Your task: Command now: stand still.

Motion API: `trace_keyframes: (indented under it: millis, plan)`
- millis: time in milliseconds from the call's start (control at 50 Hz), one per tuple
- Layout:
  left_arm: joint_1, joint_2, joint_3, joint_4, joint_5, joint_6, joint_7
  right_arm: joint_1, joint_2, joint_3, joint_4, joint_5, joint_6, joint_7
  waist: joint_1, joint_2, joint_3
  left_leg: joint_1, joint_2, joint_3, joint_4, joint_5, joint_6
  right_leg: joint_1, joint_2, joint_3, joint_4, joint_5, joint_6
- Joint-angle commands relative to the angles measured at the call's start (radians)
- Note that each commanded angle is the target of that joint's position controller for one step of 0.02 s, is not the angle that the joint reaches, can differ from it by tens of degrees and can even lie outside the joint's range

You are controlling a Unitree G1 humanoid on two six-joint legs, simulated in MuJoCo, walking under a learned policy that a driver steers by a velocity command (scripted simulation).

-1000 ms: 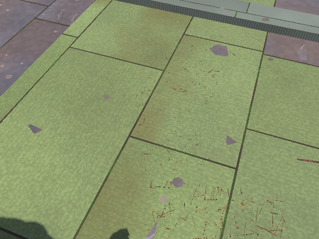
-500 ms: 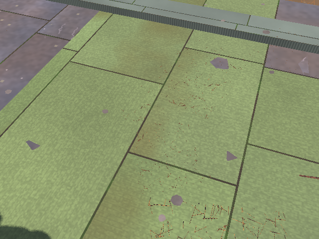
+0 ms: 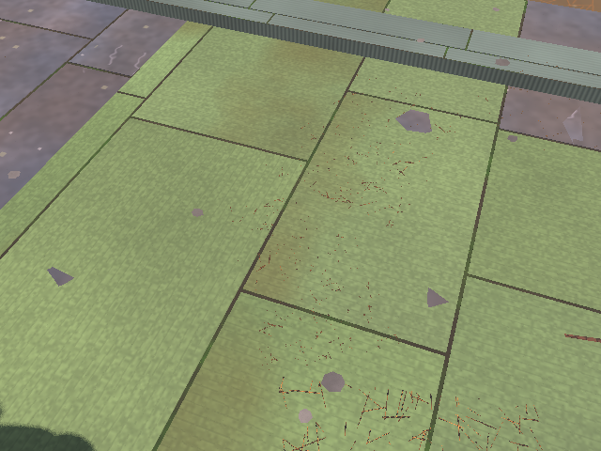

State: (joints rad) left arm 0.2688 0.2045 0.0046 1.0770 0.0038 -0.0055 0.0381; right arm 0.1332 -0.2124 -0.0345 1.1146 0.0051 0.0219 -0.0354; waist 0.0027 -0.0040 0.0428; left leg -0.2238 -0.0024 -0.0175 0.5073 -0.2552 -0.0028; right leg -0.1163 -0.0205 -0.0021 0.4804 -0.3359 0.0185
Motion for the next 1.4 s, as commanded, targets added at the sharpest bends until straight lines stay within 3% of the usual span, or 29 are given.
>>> trace_keyframes:
  millis: [20, 400, 880, 900, 940, 960, 1000, 1060, 1080, 1100, 1120, 1140, 1160, 1180, 1200, 1220, 1240, 1280, 1300, 1340, 1400]
  plan:
    - [0.066, 0.093, 0.015, -0.008, 0.0, -0.005, 0.005, 0.012, -0.104, -0.015, -0.018, -0.001, -0.004, -0.004, -0.002, 0.003, -0.012, 0.083, 0.022, -0.015, -0.06, 0.26, 0.032, -0.1, -0.004, -0.003, -0.086, 0.208, -0.007]
    - [0.128, 0.063, 0.012, 0.02, -0.001, -0.009, 0.01, 0.059, -0.082, -0.005, 0.004, -0.002, -0.006, -0.01, -0.004, 0.002, 0.019, 0.042, 0.02, -0.014, -0.084, 0.144, 0.027, -0.138, 0.0, -0.005, -0.105, 0.11, -0.011]
    - [0.183, 0.036, 0.014, 0.021, -0.004, -0.012, 0.009, 0.126, -0.061, 0.004, -0.002, 0.0, -0.013, -0.013, -0.004, 0.002, 0.024, 0.03, 0.02, -0.012, -0.077, 0.153, 0.026, -0.15, 0.001, -0.001, -0.101, 0.123, -0.017]
    - [0.204, 0.026, 0.012, 0.032, -0.004, -0.011, 0.01, 0.144, -0.05, 0.006, 0.007, 0.0, -0.012, -0.014, -0.004, 0.0, -0.001, 0.041, 0.009, 0.0, -0.078, 0.049, 0.027, -0.141, 0.011, -0.011, -0.105, 0.029, -0.02]
    - [0.197, 0.053, 0.023, 0.023, -0.015, -0.007, 0.017, 0.157, -0.07, -0.004, 0.008, 0.011, -0.012, -0.017, -0.004, -0.015, 0.041, -0.027, -0.024, 0.026, -0.045, -0.294, 0.045, -0.185, 0.02, -0.004, -0.09, -0.26, -0.057]
    - [0.192, 0.062, 0.027, 0.011, -0.018, -0.009, 0.02, 0.15, -0.073, -0.006, 0.0, 0.012, -0.018, -0.017, -0.001, -0.017, 0.086, -0.085, -0.02, 0.017, -0.039, -0.404, 0.058, -0.221, 0.004, 0.022, -0.097, -0.375, -0.08]
    - [0.217, 0.072, 0.033, 0.001, -0.027, -0.028, 0.017, 0.133, -0.052, -0.004, -0.02, 0.016, -0.046, -0.008, 0.013, -0.037, 0.135, -0.154, -0.003, -0.001, -0.001, -0.405, 0.072, -0.236, -0.054, 0.111, -0.125, -0.442, -0.125]
    - [0.284, 0.145, 0.061, 0.007, -0.036, -0.054, 0.004, 0.077, -0.004, 0.003, -0.06, 0.022, -0.094, 0.018, 0.04, -0.18, 0.136, -0.279, -0.026, 0.082, 0.218, -0.184, 0.058, -0.114, -0.24, 0.385, -0.266, -0.493, -0.23]
    - [0.262, 0.144, 0.062, -0.006, -0.038, -0.057, 0.0, 0.064, -0.008, 0.003, -0.071, 0.023, -0.109, 0.024, 0.03, -0.177, 0.158, -0.26, -0.004, 0.061, 0.242, -0.165, 0.074, -0.159, -0.28, 0.456, -0.293, -0.456, -0.255]
    - [0.217, 0.136, 0.058, -0.026, -0.038, -0.059, -0.005, 0.096, -0.007, 0.002, -0.067, 0.028, -0.121, 0.029, -0.005, -0.17, 0.165, -0.198, -0.001, 0.06, 0.18, -0.18, 0.09, -0.201, -0.27, 0.447, -0.278, -0.405, -0.25]
    - [0.153, 0.128, 0.054, -0.05, -0.041, -0.058, -0.01, 0.179, -0.006, -0.002, -0.042, 0.034, -0.13, 0.03, -0.059, -0.161, 0.164, -0.058, -0.01, 0.066, 0.039, -0.167, 0.099, -0.265, -0.218, 0.384, -0.228, -0.336, -0.216]
    - [0.085, 0.119, 0.052, -0.08, -0.044, -0.057, -0.013, 0.297, -0.035, -0.015, 0.001, 0.031, -0.135, 0.028, -0.111, -0.118, 0.138, 0.126, -0.003, 0.035, -0.049, -0.1, 0.094, -0.354, -0.141, 0.292, -0.13, -0.205, -0.169]
    - [0.01, 0.078, 0.042, -0.12, -0.047, -0.068, -0.014, 0.463, -0.134, -0.048, 0.045, 0.024, -0.138, 0.024, -0.177, 0.064, 0.093, 0.329, 0.126, -0.177, -0.153, -0.145, 0.133, -0.523, -0.011, 0.114, 0.167, -0.022, -0.098]
    - [0.029, 0.021, 0.028, -0.159, -0.045, -0.091, -0.01, 0.603, -0.261, -0.08, 0.063, 0.017, -0.143, 0.032, -0.194, 0.335, -0.018, 0.478, 0.362, -0.578, -0.294, -0.138, 0.248, -0.664, 0.086, 0.016, 0.524, -0.118, -0.056]
    - [0.039, 0.063, 0.04, -0.147, -0.055, -0.107, -0.013, 0.537, -0.156, -0.048, 0.044, -0.006, -0.154, 0.029, -0.141, 0.183, -0.001, 0.428, 0.424, -0.657, -0.301, -0.075, 0.27, -0.719, 0.056, 0.159, 0.741, -0.18, -0.075]
    - [0.064, 0.062, 0.043, -0.139, -0.066, -0.109, -0.023, 0.44, -0.099, -0.03, 0.009, -0.003, -0.158, 0.027, -0.087, 0.105, 0.057, 0.383, 0.403, -0.517, -0.291, -0.01, 0.234, -0.756, 0.016, 0.195, 0.814, -0.098, -0.102]
    - [0.071, 0.047, 0.043, -0.131, -0.061, -0.109, -0.028, 0.367, -0.083, -0.023, -0.017, 0.002, -0.156, 0.031, -0.058, 0.073, 0.064, 0.35, 0.356, -0.381, -0.303, 0.027, 0.194, -0.749, -0.018, 0.19, 0.803, -0.005, -0.118]
    - [0.032, 0.071, 0.065, -0.138, -0.05, -0.098, -0.034, 0.336, -0.039, -0.006, -0.021, -0.001, -0.144, 0.036, -0.044, 0.081, 0.083, 0.32, 0.265, -0.146, -0.314, 0.23, 0.118, -0.721, -0.054, 0.148, 0.715, 0.105, -0.126]
    - [0.031, 0.057, 0.067, -0.141, -0.05, -0.087, -0.042, 0.353, -0.03, -0.002, -0.017, -0.007, -0.139, 0.033, -0.042, 0.098, 0.066, 0.307, 0.241, -0.082, -0.315, 0.284, 0.104, -0.692, -0.056, 0.12, 0.7, 0.134, -0.119]
    - [-0.015, 0.021, 0.06, -0.168, -0.047, -0.065, -0.056, 0.363, -0.056, -0.003, -0.02, -0.012, -0.135, 0.019, -0.037, 0.078, 0.073, 0.271, 0.237, -0.014, -0.336, 0.341, 0.117, -0.696, -0.062, 0.081, 0.658, 0.174, -0.094]
    - [-0.18, -0.004, 0.04, -0.261, -0.04, -0.061, -0.065, 0.313, -0.109, -0.007, -0.051, -0.022, -0.131, 0.001, -0.043, 0.056, 0.124, 0.175, 0.233, 0.068, -0.386, 0.342, 0.126, -0.677, -0.069, 0.028, 0.444, 0.26, -0.066]
